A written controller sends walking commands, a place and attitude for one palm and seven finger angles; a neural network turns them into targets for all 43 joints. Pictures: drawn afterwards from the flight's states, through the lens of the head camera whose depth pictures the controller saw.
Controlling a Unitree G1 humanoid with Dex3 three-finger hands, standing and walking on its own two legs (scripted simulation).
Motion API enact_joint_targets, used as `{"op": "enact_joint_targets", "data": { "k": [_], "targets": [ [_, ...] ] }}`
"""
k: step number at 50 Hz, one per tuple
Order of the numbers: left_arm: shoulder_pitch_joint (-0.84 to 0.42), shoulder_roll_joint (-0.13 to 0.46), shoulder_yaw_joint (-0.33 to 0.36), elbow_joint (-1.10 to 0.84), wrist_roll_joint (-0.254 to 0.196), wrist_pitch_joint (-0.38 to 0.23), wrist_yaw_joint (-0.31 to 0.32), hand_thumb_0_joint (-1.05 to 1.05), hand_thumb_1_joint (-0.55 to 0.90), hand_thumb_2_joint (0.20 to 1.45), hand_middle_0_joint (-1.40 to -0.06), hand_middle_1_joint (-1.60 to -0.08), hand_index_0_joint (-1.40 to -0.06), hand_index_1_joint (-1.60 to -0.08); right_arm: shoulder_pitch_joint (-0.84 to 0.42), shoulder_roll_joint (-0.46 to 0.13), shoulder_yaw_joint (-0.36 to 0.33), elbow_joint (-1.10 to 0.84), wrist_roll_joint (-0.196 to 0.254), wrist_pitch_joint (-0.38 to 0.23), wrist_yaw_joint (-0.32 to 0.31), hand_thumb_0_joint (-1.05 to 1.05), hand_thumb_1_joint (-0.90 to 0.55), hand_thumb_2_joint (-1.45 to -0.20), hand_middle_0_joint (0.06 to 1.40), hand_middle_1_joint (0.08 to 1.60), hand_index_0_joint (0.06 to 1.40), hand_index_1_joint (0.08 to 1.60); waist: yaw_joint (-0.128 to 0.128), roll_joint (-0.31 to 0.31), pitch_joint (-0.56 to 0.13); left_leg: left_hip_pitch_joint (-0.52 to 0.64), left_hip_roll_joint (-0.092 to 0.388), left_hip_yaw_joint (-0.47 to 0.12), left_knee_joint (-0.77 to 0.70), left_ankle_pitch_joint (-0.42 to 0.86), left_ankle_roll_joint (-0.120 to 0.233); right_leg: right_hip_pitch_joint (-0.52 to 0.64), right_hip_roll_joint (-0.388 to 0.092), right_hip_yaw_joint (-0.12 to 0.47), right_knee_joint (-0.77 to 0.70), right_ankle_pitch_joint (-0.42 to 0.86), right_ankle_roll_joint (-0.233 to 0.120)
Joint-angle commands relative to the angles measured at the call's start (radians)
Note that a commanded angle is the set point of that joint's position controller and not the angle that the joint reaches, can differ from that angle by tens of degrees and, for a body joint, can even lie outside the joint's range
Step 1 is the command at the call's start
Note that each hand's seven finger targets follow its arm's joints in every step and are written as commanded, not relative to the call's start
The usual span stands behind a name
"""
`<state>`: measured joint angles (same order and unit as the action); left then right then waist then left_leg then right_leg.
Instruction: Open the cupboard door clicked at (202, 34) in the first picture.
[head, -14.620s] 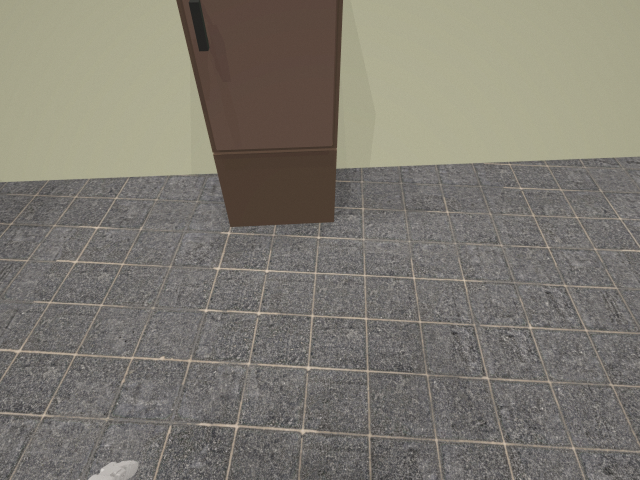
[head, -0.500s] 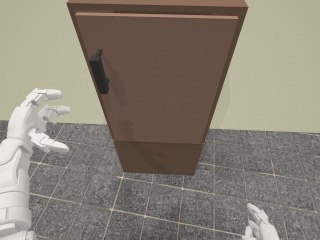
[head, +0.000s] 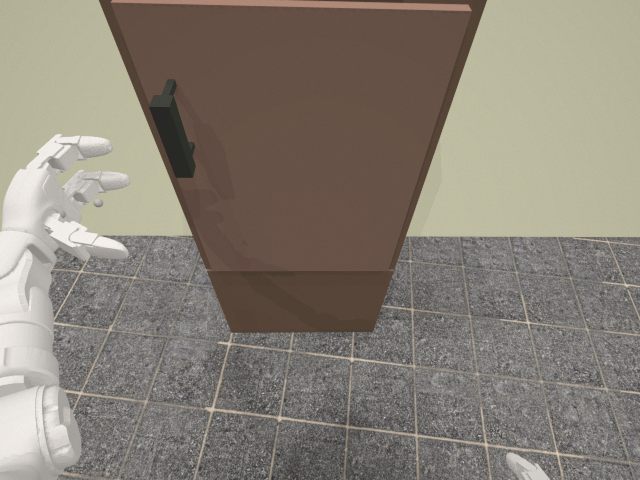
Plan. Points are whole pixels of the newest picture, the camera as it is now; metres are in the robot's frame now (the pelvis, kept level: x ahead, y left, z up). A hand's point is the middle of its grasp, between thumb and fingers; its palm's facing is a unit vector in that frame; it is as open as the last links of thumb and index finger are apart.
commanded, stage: move the hooked fingers beside the handle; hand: left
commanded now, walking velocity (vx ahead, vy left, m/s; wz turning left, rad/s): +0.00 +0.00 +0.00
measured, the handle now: (178, 129) +0.56 +0.23 +0.11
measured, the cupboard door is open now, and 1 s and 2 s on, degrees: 0 0 0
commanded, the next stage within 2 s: slide the fingers in behind the handle in 1.78 s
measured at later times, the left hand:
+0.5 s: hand (107, 169) +0.46 +0.29 +0.12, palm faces +0.04 -1.00 +0.01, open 14.0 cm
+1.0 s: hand (124, 139) +0.52 +0.29 +0.11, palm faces +0.01 -1.00 +0.01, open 14.0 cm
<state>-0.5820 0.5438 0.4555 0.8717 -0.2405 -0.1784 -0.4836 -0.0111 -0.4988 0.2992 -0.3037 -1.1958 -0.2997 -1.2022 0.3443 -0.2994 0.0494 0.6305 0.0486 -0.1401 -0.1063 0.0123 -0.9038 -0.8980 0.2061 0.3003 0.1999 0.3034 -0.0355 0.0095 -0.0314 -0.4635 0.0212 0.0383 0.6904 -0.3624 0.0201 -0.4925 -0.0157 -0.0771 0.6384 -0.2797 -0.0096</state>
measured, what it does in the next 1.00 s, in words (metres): stands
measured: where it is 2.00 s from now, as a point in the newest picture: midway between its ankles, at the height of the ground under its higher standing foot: outside the picture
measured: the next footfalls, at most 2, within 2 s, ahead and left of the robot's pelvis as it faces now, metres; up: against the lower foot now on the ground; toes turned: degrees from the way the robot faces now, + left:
none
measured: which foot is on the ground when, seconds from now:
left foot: down 0.00-1.00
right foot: down 0.00-1.00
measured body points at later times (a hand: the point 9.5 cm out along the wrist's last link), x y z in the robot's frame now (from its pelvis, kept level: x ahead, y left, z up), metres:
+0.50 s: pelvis +0.00 +0.01 -0.01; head +0.09 +0.03 +0.43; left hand +0.45 +0.34 +0.12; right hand +0.04 -0.27 -0.11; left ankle -0.01 +0.10 -0.72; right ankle +0.02 -0.12 -0.72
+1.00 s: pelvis +0.01 +0.01 -0.01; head +0.14 +0.03 +0.42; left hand +0.51 +0.34 +0.12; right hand -0.02 -0.26 -0.11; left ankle -0.01 +0.10 -0.72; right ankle +0.02 -0.12 -0.72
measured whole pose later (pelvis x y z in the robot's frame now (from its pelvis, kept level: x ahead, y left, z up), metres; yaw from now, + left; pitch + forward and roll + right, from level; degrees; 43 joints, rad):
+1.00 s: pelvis +0.01 +0.01 -0.01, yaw -3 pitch +19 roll -3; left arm -0.98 0.82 0.54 1.28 -0.10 -0.24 -0.51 -0.01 -0.50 0.30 -0.30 -1.20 -0.30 -1.20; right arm 0.46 -0.30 0.06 0.61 0.01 0.06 -0.06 0.01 -0.90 -0.90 0.21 0.30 0.20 0.30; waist -0.17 0.01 -0.06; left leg -0.71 0.05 0.05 0.80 -0.42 0.04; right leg -0.72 0.01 -0.06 0.69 -0.29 0.01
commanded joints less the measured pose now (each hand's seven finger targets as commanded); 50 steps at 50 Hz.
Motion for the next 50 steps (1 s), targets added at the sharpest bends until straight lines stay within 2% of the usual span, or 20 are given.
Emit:
{"op": "enact_joint_targets", "data": {
  "k": [1,2,4,7,9,14,19,21,23,25,26,31,35,37,40,42,46,48,49,50],
  "targets": [
    [-0.457,0.312,0.037,-0.14,-0.006,-0.07,0.005,0.0,-0.5,0.3,-0.3,-1.2,-0.3,-1.2,0.044,-0.16,-0.06,-0.103,-0.001,-0.025,-0.006,0.0,-0.9,-0.9,0.2,0.3,0.2,0.3,-0.023,0.091,-0.327,0.1,-0.019,-0.056,-0.087,0.271,0.0,0.144,0.023,0.047,-0.038,0.235,-0.02],
    [-0.444,0.346,0.071,-0.117,-0.003,-0.074,0.009,0.0,-0.5,0.3,-0.3,-1.2,-0.3,-1.2,0.057,-0.164,-0.062,-0.101,-0.004,-0.02,-0.004,0.0,-0.9,-0.9,0.2,0.3,0.2,0.3,-0.016,0.061,-0.349,0.1,-0.016,-0.061,-0.082,0.298,-0.001,0.153,0.024,0.044,-0.029,0.258,-0.021],
    [-0.47,0.374,0.081,-0.111,0.005,-0.09,0.015,0.0,-0.5,0.3,-0.3,-1.2,-0.3,-1.2,0.065,-0.166,-0.061,-0.105,-0.005,-0.008,0.0,0.0,-0.9,-0.9,0.2,0.3,0.2,0.3,-0.013,0.081,-0.368,0.095,-0.016,-0.06,-0.073,0.332,-0.004,0.16,0.028,0.045,-0.015,0.281,-0.024],
    [-0.479,0.353,0.065,-0.113,0.013,-0.11,0.019,0.0,-0.5,0.3,-0.3,-1.2,-0.3,-1.2,0.076,-0.162,-0.065,-0.109,-0.009,0.003,0.011,0.0,-0.9,-0.9,0.2,0.3,0.2,0.3,-0.013,0.119,-0.391,0.128,-0.009,-0.063,-0.065,0.384,-0.011,0.133,0.03,0.042,-0.01,0.298,-0.022],
    [-0.515,0.358,0.061,-0.092,0.014,-0.119,0.021,0.0,-0.5,0.3,-0.3,-1.2,-0.3,-1.2,0.086,-0.166,-0.066,-0.105,-0.009,0.015,0.011,0.0,-0.9,-0.9,0.2,0.3,0.2,0.3,-0.027,0.079,-0.378,0.112,-0.005,-0.066,-0.06,0.383,-0.008,0.125,0.036,0.039,-0.007,0.292,-0.021],
    [-0.518,0.401,0.098,-0.03,0.017,-0.117,0.012,0.0,-0.5,0.3,-0.3,-1.2,-0.3,-1.2,0.107,-0.172,-0.068,-0.106,-0.01,0.042,0.015,0.0,-0.9,-0.9,0.2,0.3,0.2,0.3,-0.026,0.067,-0.386,0.076,-0.007,-0.056,-0.053,0.378,-0.001,0.138,0.037,0.045,-0.003,0.31,-0.019],
    [-0.624,0.419,0.071,0.04,0.044,-0.126,0.003,0.0,-0.5,0.3,-0.3,-1.2,-0.3,-1.2,0.131,-0.178,-0.065,-0.091,-0.014,0.066,0.012,0.0,-0.9,-0.9,0.2,0.3,0.2,0.3,-0.063,0.073,-0.346,0.051,-0.005,-0.062,-0.043,0.332,0.003,0.08,0.039,0.043,-0.003,0.271,-0.017],
    [-0.689,0.442,0.066,0.062,0.056,-0.135,-0.001,0.0,-0.5,0.3,-0.3,-1.2,-0.3,-1.2,0.14,-0.181,-0.065,-0.077,-0.015,0.073,0.01,0.0,-0.9,-0.9,0.2,0.3,0.2,0.3,-0.081,0.102,-0.362,0.052,-0.005,-0.065,-0.035,0.299,0.001,0.059,0.037,0.049,-0.006,0.243,-0.013],
    [-0.706,0.473,0.086,0.055,0.06,-0.152,-0.005,0.0,-0.5,0.3,-0.3,-1.2,-0.3,-1.2,0.153,-0.184,-0.068,-0.073,-0.017,0.08,0.008,0.0,-0.9,-0.9,0.2,0.3,0.2,0.3,-0.079,0.105,-0.408,0.071,-0.003,-0.072,-0.025,0.324,0.0,0.061,0.04,0.049,0.003,0.253,-0.015],
    [-0.726,0.484,0.093,0.04,0.055,-0.167,-0.012,0.0,-0.5,0.3,-0.3,-1.2,-0.3,-1.2,0.165,-0.184,-0.069,-0.067,-0.022,0.086,0.009,0.0,-0.9,-0.9,0.2,0.3,0.2,0.3,-0.074,0.158,-0.478,0.122,0.0,-0.075,-0.01,0.39,-0.008,0.056,0.042,0.048,0.014,0.283,-0.016],
    [-0.729,0.462,0.069,0.069,0.059,-0.165,-0.016,0.0,-0.5,0.3,-0.3,-1.2,-0.3,-1.2,0.166,-0.182,-0.065,-0.063,-0.022,0.09,0.011,0.0,-0.9,-0.9,0.2,0.3,0.2,0.3,-0.081,0.173,-0.457,0.125,0.001,-0.081,-0.008,0.405,-0.014,0.032,0.043,0.043,0.014,0.276,-0.017],
    [-0.761,0.478,0.056,0.179,0.075,-0.118,-0.019,0.0,-0.5,0.3,-0.3,-1.2,-0.3,-1.2,0.191,-0.193,-0.062,-0.053,-0.022,0.114,0.01,0.0,-0.9,-0.9,0.2,0.3,0.2,0.3,-0.106,0.112,-0.388,0.049,0.003,-0.084,-0.007,0.35,-0.001,0.001,0.042,0.037,0.009,0.249,-0.011],
    [-0.813,0.567,0.094,0.181,0.106,-0.119,0.002,0.0,-0.5,0.3,-0.3,-1.2,-0.3,-1.2,0.214,-0.198,-0.059,-0.06,-0.027,0.133,0.011,0.0,-0.9,-0.9,0.2,0.3,0.2,0.3,-0.109,0.13,-0.426,0.031,0.004,-0.085,0.007,0.364,-0.001,0.005,0.043,0.043,0.022,0.26,-0.01],
    [-0.838,0.538,0.069,0.166,0.114,-0.132,0.009,0.0,-0.5,0.3,-0.3,-1.2,-0.3,-1.2,0.225,-0.194,-0.061,-0.059,-0.031,0.138,0.015,0.0,-0.9,-0.9,0.2,0.3,0.2,0.3,-0.12,0.168,-0.443,0.062,0.007,-0.086,0.017,0.393,-0.005,-0.022,0.046,0.043,0.022,0.262,-0.009],
    [-0.876,0.614,0.121,0.175,0.115,-0.15,0.014,0.0,-0.5,0.3,-0.3,-1.2,-0.3,-1.2,0.246,-0.204,-0.06,-0.056,-0.035,0.153,0.017,0.0,-0.9,-0.9,0.2,0.3,0.2,0.3,-0.13,0.14,-0.483,0.056,0.013,-0.091,0.032,0.42,-0.005,-0.005,0.052,0.045,0.032,0.289,-0.007],
    [-0.852,0.589,0.102,0.209,0.119,-0.141,0.003,0.0,-0.5,0.3,-0.3,-1.2,-0.3,-1.2,0.251,-0.2,-0.059,-0.058,-0.035,0.16,0.02,0.0,-0.9,-0.9,0.2,0.3,0.2,0.3,-0.127,0.164,-0.478,0.047,0.011,-0.085,0.036,0.42,-0.004,-0.008,0.051,0.045,0.031,0.292,-0.008],
    [-0.731,0.602,0.122,0.224,0.118,-0.116,-0.023,0.0,-0.5,0.3,-0.3,-1.2,-0.3,-1.2,0.262,-0.199,-0.061,-0.077,-0.035,0.185,0.028,0.0,-0.9,-0.9,0.2,0.3,0.2,0.3,-0.091,0.185,-0.509,0.061,0.013,-0.076,0.045,0.506,-0.008,0.01,0.054,0.039,0.042,0.346,-0.009],
    [-0.732,0.587,0.109,0.215,0.116,-0.103,-0.03,0.0,-0.5,0.3,-0.3,-1.2,-0.3,-1.2,0.263,-0.2,-0.063,-0.083,-0.035,0.194,0.033,0.0,-0.9,-0.9,0.2,0.3,0.2,0.3,-0.103,0.155,-0.477,0.034,0.014,-0.069,0.044,0.475,-0.001,0.005,0.057,0.038,0.035,0.343,-0.005],
    [-0.72,0.597,0.126,0.203,0.107,-0.108,-0.032,0.0,-0.5,0.3,-0.3,-1.2,-0.3,-1.2,0.265,-0.2,-0.064,-0.088,-0.035,0.198,0.032,0.0,-0.9,-0.9,0.2,0.3,0.2,0.3,-0.098,0.136,-0.478,0.039,0.014,-0.075,0.044,0.503,-0.001,0.012,0.061,0.033,0.04,0.355,-0.009],
    [-0.737,0.624,0.146,0.153,0.105,-0.115,-0.03,0.0,-0.5,0.3,-0.3,-1.2,-0.3,-1.2,0.265,-0.202,-0.067,-0.094,-0.035,0.204,0.034,0.0,-0.9,-0.9,0.2,0.3,0.2,0.3,-0.089,0.169,-0.511,0.058,0.015,-0.075,0.046,0.528,-0.003,0.019,0.06,0.038,0.043,0.369,-0.008]
  ]
}}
